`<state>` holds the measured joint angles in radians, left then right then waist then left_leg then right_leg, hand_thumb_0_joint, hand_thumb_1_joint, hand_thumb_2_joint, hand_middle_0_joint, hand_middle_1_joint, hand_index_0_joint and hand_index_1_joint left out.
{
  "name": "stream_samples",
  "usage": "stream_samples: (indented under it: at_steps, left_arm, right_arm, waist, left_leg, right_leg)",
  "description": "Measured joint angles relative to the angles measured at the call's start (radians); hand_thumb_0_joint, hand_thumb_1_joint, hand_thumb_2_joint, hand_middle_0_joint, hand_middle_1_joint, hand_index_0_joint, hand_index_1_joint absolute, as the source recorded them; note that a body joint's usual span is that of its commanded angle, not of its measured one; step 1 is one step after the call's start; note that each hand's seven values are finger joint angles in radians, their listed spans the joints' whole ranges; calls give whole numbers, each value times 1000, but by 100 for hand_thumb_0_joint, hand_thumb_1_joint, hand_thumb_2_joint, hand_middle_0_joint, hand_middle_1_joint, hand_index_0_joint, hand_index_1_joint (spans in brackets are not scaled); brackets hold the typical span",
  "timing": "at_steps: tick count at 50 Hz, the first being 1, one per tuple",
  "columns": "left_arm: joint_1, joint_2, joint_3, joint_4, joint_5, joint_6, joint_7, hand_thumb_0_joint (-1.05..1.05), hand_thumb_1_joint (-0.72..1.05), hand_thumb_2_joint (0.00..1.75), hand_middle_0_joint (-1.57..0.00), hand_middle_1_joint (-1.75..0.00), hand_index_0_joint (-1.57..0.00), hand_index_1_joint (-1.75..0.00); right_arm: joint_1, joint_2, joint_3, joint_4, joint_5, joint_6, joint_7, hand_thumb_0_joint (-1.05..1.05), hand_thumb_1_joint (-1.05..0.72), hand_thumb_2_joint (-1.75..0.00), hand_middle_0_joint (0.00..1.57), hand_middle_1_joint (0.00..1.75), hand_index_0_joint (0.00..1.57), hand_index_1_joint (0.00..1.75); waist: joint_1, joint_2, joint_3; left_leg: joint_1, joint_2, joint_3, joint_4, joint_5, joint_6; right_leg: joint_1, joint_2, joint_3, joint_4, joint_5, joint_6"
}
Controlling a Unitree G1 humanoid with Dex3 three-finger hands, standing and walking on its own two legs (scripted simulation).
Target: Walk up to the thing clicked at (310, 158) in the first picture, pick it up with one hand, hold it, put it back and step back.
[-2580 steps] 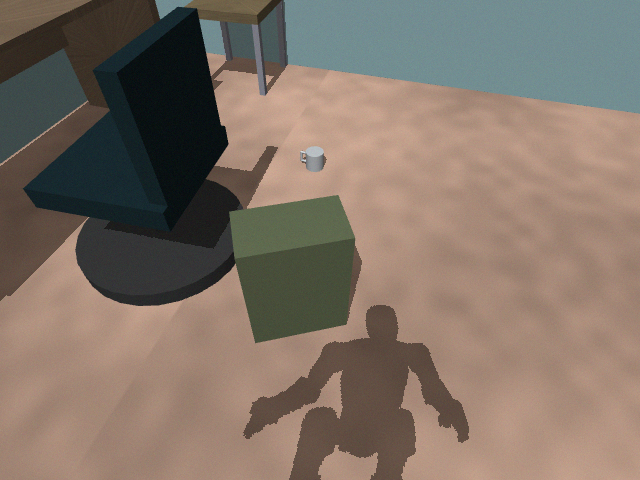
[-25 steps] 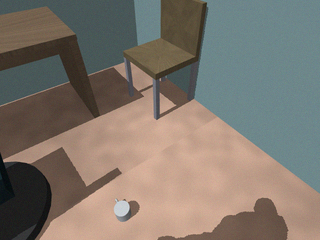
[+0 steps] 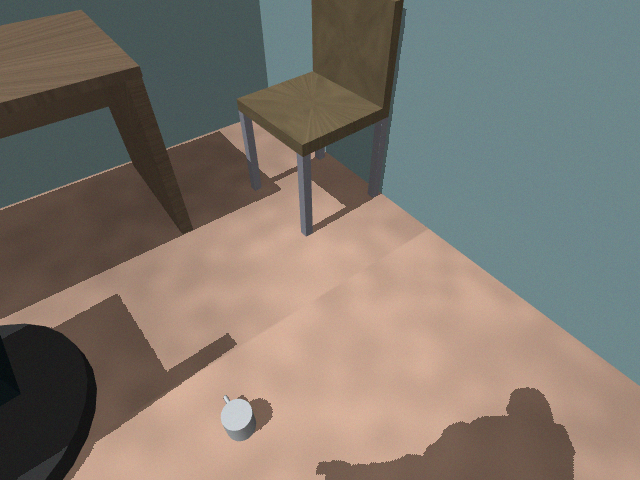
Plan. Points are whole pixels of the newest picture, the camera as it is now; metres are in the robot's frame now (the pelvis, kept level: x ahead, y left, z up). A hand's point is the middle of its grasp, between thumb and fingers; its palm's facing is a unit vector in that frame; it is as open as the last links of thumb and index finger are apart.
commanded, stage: stand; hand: left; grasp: from above
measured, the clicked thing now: (236, 415) +0.47 +0.28 -0.73
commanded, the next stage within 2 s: step back in 1.10 s
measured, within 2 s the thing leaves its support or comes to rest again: neither
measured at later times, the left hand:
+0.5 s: hand out of the picture +0.07 +0.24 -0.16, palm faces +0.02 -0.94 -0.34, open 7.4 cm
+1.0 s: hand out of the picture +0.07 +0.24 -0.16, palm faces -0.01 -0.94 -0.34, open 7.4 cm
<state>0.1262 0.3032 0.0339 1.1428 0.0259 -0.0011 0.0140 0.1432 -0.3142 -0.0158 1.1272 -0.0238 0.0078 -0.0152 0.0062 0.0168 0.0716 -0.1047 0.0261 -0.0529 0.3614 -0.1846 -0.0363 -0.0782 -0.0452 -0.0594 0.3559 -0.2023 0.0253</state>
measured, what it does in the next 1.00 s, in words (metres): stands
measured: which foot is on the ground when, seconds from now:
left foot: down 0.00-1.00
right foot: down 0.00-1.00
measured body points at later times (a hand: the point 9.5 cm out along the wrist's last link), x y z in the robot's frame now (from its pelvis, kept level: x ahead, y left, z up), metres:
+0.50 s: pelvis +0.01 -0.01 +0.00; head +0.01 -0.01 +0.45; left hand +0.07 +0.29 -0.13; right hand +0.07 -0.30 -0.14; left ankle +0.01 +0.14 -0.75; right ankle +0.00 -0.13 -0.75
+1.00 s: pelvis +0.01 -0.01 +0.00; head +0.01 -0.01 +0.45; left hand +0.07 +0.29 -0.13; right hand +0.07 -0.30 -0.14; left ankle +0.01 +0.14 -0.75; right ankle +0.00 -0.13 -0.75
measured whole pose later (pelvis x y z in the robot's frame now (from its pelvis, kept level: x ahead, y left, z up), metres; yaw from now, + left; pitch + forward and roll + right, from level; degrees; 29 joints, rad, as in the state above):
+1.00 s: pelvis +0.01 -0.01 +0.00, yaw +0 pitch -3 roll +0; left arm 0.12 0.33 0.02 1.13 0.02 -0.01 0.00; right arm 0.13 -0.33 -0.01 1.14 -0.02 0.00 0.00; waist 0.00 0.01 0.06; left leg -0.11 0.04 -0.05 0.33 -0.17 -0.05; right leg -0.09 -0.03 -0.06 0.35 -0.20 0.01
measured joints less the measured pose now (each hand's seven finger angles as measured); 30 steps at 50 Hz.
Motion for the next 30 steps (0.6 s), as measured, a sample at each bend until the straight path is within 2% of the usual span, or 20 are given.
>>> stream_samples:
  at_steps: [30]
  left_arm:
    - [-12, 17, -6, -2, -6, -4, -9, 0, 90, 90, -20, -30, -20, -30]
  right_arm:
    - [-24, -14, 10, 1, 3, -5, 5, 0, -90, -90, 20, 30, 20, 30]
  waist:
    - [0, -1, -7]
  left_leg:
    - [4, 10, -1, -25, 7, -11]
  right_leg:
    - [-5, 9, -2, -7, -2, -11]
